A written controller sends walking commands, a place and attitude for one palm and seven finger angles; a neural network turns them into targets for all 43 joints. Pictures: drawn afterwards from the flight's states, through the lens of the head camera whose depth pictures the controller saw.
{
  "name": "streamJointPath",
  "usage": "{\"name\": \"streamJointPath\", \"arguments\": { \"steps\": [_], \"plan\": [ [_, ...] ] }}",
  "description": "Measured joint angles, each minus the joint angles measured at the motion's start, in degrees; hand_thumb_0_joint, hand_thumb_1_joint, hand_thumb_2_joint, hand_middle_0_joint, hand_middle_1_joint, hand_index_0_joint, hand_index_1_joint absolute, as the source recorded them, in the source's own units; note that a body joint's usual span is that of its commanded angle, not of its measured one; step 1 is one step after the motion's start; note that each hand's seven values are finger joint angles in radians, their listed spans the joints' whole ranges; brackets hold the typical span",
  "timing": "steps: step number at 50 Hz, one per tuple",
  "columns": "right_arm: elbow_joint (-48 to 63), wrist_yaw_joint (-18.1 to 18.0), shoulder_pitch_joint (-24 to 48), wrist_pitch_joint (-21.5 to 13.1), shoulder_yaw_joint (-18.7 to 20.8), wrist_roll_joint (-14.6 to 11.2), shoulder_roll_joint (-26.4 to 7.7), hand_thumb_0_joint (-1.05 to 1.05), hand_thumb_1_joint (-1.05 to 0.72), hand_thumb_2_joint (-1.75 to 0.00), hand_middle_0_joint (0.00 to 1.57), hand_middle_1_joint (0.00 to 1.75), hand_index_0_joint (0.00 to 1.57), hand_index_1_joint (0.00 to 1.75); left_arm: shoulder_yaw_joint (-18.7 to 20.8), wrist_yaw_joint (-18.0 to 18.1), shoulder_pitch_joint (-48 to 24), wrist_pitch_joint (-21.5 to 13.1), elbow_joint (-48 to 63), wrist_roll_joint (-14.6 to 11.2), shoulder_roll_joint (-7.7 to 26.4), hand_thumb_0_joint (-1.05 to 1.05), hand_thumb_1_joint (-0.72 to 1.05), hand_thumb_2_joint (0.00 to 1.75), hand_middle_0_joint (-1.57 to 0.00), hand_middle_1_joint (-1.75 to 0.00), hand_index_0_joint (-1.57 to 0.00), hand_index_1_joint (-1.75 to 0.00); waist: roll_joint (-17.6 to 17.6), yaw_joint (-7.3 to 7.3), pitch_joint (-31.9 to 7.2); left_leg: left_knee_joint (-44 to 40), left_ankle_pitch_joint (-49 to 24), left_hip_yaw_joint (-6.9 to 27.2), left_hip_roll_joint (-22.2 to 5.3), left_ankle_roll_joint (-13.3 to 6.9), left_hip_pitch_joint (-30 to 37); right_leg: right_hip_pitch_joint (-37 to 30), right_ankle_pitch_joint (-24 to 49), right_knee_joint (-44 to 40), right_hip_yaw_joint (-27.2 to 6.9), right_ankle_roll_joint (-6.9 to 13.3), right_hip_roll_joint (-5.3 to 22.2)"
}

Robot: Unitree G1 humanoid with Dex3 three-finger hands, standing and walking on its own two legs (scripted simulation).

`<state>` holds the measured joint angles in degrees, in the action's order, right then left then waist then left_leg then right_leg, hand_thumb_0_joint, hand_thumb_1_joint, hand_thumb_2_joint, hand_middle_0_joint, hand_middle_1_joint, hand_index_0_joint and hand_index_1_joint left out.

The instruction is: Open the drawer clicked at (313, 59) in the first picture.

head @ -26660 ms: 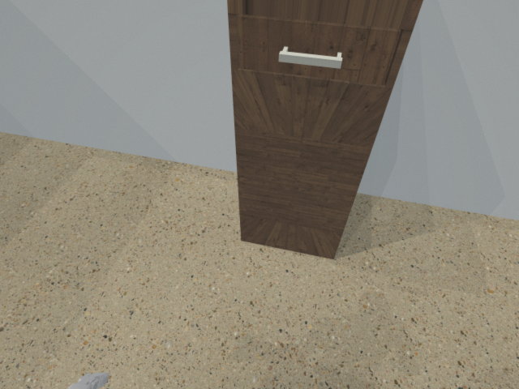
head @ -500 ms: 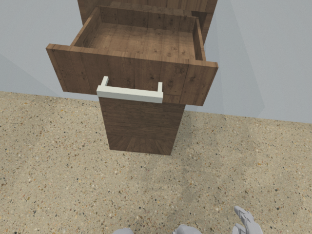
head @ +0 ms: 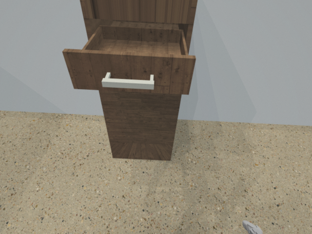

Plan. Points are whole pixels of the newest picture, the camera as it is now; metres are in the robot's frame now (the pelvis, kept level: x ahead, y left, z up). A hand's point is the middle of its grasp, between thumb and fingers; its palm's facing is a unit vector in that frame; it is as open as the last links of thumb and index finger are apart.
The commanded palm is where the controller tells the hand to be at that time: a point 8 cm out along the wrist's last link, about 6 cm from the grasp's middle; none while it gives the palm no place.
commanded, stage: stop stepping back and stand still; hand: left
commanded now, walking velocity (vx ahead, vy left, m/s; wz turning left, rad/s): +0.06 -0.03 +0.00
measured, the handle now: (129, 80) +0.51 +0.12 +0.16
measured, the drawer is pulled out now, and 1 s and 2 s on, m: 0.29 0.29 0.29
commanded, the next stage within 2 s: let the arm hang, fingers relaxed in 1.22 s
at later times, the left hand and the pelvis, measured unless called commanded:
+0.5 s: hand out of the picture +0.20 +0.26 +0.39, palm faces +0.74 -0.61 -0.30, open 7.4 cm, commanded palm +0.13 +0.28 +0.34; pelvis +0.01 +0.00 +0.01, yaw +1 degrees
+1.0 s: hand out of the picture +0.18 +0.27 +0.38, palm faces +0.71 -0.64 -0.29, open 7.4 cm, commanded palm +0.10 +0.28 +0.34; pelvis -0.03 +0.00 +0.01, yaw +0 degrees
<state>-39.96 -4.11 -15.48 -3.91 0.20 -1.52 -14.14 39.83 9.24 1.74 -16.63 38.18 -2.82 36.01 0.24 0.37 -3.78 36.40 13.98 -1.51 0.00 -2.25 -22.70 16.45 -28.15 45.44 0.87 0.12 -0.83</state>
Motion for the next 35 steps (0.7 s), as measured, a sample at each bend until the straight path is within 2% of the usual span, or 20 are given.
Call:
{"name": "streamJointPath", "arguments": {
  "steps": [2, 4, 6, 7, 9, 11, 13, 16, 18, 20, 22, 24, 26, 28, 31, 33, 35],
  "plan": [
    [0.37, 0.21, 0.43, -0.31, -0.24, 0.04, 0.49, 0.01, -0.90, -0.90, 0.20, 0.30, 0.20, 0.30, -0.16, 0.33, -4.87, 2.02, -7.84, 0.19, -0.86, 0.00, 0.88, 0.90, -0.22, -0.31, -0.22, -0.30, -0.83, -0.61, 0.88, -1.95, -1.56, 0.50, -0.12, 0.18, 0.88, 2.13, 0.35, 2.43, 0.89, 0.21, -0.47],
    [1.35, 0.45, 0.66, -0.45, -0.63, -0.02, 1.26, 0.01, -0.90, -0.90, 0.20, 0.30, 0.20, 0.30, -0.19, 0.45, -6.22, 4.99, -12.94, -0.24, -1.33, 0.00, 0.88, 0.90, -0.21, -0.30, -0.21, -0.30, -1.52, -1.39, 1.60, -3.61, -2.61, 0.65, -0.48, 0.61, 1.63, 1.84, 1.43, -1.23, 2.46, 0.41, -0.52],
    [2.90, 0.87, 0.72, -0.30, -1.05, -0.18, 2.06, 0.01, -0.90, -0.90, 0.20, 0.30, 0.20, 0.30, -0.95, 0.42, -3.00, 7.71, -13.15, -0.85, -2.40, 0.01, 0.89, 0.90, -0.20, -0.30, -0.20, -0.30, -1.31, -2.13, 1.65, -2.86, -0.17, -0.27, -0.40, 1.03, 1.05, -0.20, 1.04, -8.41, 2.87, 1.18, 0.06],
    [3.69, 1.26, 0.99, -0.06, -1.09, -0.12, 2.12, 0.01, -0.90, -0.90, 0.20, 0.30, 0.20, 0.30, -1.77, 0.18, 0.12, 8.49, -11.20, -0.92, -3.74, 0.01, 0.89, 0.90, -0.20, -0.30, -0.20, -0.30, -1.69, -2.45, 1.73, -0.33, 3.86, -0.40, -0.55, 1.26, -0.33, -0.08, 3.47, -10.05, 2.78, 1.99, -0.08],
    [3.76, 2.08, 1.94, 0.62, -0.93, 0.59, 1.94, 0.01, -0.90, -0.90, 0.20, 0.30, 0.20, 0.30, -4.91, -0.95, 7.83, 8.29, -4.80, -0.72, -7.38, 0.01, 0.89, 0.90, -0.20, -0.30, -0.20, -0.30, -2.05, -2.73, 2.69, 10.46, 8.17, 0.23, -0.17, 1.97, -3.94, 0.28, 11.12, -10.95, 2.64, 3.28, -0.16],
    [2.80, 2.72, 2.31, 0.82, -0.82, 0.87, 1.86, 0.01, -0.90, -0.90, 0.21, 0.30, 0.20, 0.30, -8.46, -2.57, 15.39, 6.30, 2.25, 0.07, -10.03, 0.02, 0.89, 0.90, -0.20, -0.30, -0.20, -0.30, -1.43, -2.72, 3.39, 19.15, 6.77, 0.46, 0.01, 2.32, -6.19, -0.61, 12.45, -12.34, 2.29, 3.28, -0.16],
    [2.63, 2.39, 1.44, 0.97, -0.66, 0.98, 2.29, 0.01, -0.90, -0.90, 0.21, 0.30, 0.20, 0.30, -8.79, -3.62, 21.15, 3.88, 8.04, 0.86, -8.96, 0.02, 0.88, 0.90, -0.21, -0.30, -0.21, -0.30, 0.06, -2.26, 2.98, 21.01, 4.83, 0.10, -0.49, 2.73, -6.47, -1.48, 12.68, -14.68, 1.91, 3.16, -0.05],
    [2.63, 1.01, -0.54, 0.43, 0.03, 1.30, 2.35, 0.01, -0.90, -0.90, 0.21, 0.30, 0.20, 0.30, -3.82, -2.37, 21.70, 0.58, 12.54, 1.21, -3.21, 0.02, 0.87, 0.90, -0.22, -0.31, -0.22, -0.30, 1.73, -0.44, 1.96, 11.32, 4.49, -0.57, -1.43, 2.37, -2.33, -2.07, 13.30, -17.08, 1.74, 3.21, 0.31],
    [1.85, 0.34, -1.21, -0.60, 0.51, 1.33, 1.21, 0.01, -0.90, -0.90, 0.21, 0.30, 0.20, 0.30, -0.95, -0.86, 16.84, -1.42, 11.27, 0.95, -0.15, 0.01, 0.87, 0.90, -0.23, -0.31, -0.22, -0.30, 1.08, 0.47, 1.22, 1.76, 3.91, -0.75, -1.78, 1.89, 2.37, -2.01, 12.66, -16.65, 2.25, 2.87, 0.46],
    [1.11, 0.08, -1.07, -1.43, 1.14, 1.02, -0.72, 0.01, -0.90, -0.90, 0.20, 0.30, 0.20, 0.30, 0.42, 0.23, 10.13, -2.62, 6.87, 0.56, 1.40, 0.01, 0.87, 0.90, -0.23, -0.31, -0.22, -0.30, -1.60, 0.47, 0.53, -5.59, 2.32, 0.43, -2.60, 1.37, 6.31, -1.38, 10.91, -14.37, 3.67, 2.20, -0.06],
    [-0.25, 0.12, 0.81, -0.86, 1.66, -0.05, -1.33, 0.01, -0.90, -0.90, 0.20, 0.30, 0.20, 0.30, 0.78, 0.54, 3.80, -2.67, 0.26, 0.38, 1.30, 0.01, 0.87, 0.90, -0.22, -0.31, -0.22, -0.30, -2.50, 0.50, 1.38, -4.13, 2.06, 0.64, -2.14, 2.56, 6.46, -1.90, 10.11, -13.05, 3.78, 1.72, 0.52],
    [-0.27, 0.58, 2.45, -0.05, 1.61, -1.17, -1.48, 0.01, -0.90, -0.90, 0.20, 0.30, 0.20, 0.30, 1.16, 0.40, -0.07, -1.06, -6.69, 0.02, 0.82, 0.00, 0.87, 0.90, -0.22, -0.31, -0.22, -0.30, -3.44, 0.46, 2.03, -3.32, 3.12, 0.26, -2.18, 2.88, 7.06, -3.13, 10.22, -13.99, 3.28, 1.28, 0.47],
    [0.66, 1.21, 3.96, 0.43, 1.42, -1.68, -1.10, 0.01, -0.90, -0.90, 0.20, 0.30, 0.20, 0.30, 1.57, 0.11, -0.87, 1.51, -11.99, -0.15, 0.36, 0.00, 0.88, 0.90, -0.21, -0.30, -0.21, -0.30, -4.08, -0.52, 2.76, -3.04, 3.09, 0.06, -2.20, 2.69, 7.21, -3.93, 10.72, -15.15, 3.08, 0.82, 0.44],
    [2.06, 1.74, 5.11, 0.52, 1.15, -1.79, -0.46, 0.01, -0.90, -0.90, 0.20, 0.30, 0.20, 0.30, 0.78, -0.21, 1.19, 4.12, -13.71, -0.43, -1.18, 0.00, 0.88, 0.90, -0.21, -0.30, -0.21, -0.30, -4.18, -1.45, 3.80, -3.20, 2.46, -0.32, -2.11, 2.50, 7.35, -4.43, 11.55, -16.33, 2.71, 0.47, 0.52],
    [4.57, 2.59, 5.98, 0.14, 0.54, -1.22, 0.72, 0.01, -0.90, -0.90, 0.20, 0.30, 0.20, 0.30, -3.03, -1.00, 9.90, 7.04, -7.49, -0.89, -6.09, 0.01, 0.89, 0.90, -0.20, -0.30, -0.20, -0.30, -3.35, -2.68, 4.91, -5.39, 2.36, -1.11, -1.86, 1.78, 7.64, -3.81, 12.62, -17.37, 1.95, -0.15, 0.73],
    [6.31, 2.98, 6.07, -0.51, 0.09, -0.52, 1.96, 0.01, -0.90, -0.90, 0.20, 0.30, 0.20, 0.30, -6.29, -2.10, 17.02, 7.63, 0.85, -0.91, -8.88, 0.02, 0.89, 0.90, -0.20, -0.30, -0.20, -0.30, -1.55, -2.87, 5.93, -5.70, 1.74, -1.76, -1.57, 1.44, 6.84, -2.50, 12.97, -16.97, 1.34, -0.46, 1.06],
    [7.72, 3.04, 5.65, -1.67, -0.39, 0.18, 3.39, 0.01, -0.90, -0.90, 0.20, 0.30, 0.20, 0.30, -7.94, -3.03, 22.95, 6.73, 9.80, -1.02, -8.69, 0.02, 0.89, 0.90, -0.21, -0.30, -0.21, -0.30, 0.76, -2.35, 6.92, -5.44, 1.40, -2.21, -1.42, 1.37, 5.68, -0.60, 12.97, -15.50, 0.98, -0.53, 1.28]
  ]
}}
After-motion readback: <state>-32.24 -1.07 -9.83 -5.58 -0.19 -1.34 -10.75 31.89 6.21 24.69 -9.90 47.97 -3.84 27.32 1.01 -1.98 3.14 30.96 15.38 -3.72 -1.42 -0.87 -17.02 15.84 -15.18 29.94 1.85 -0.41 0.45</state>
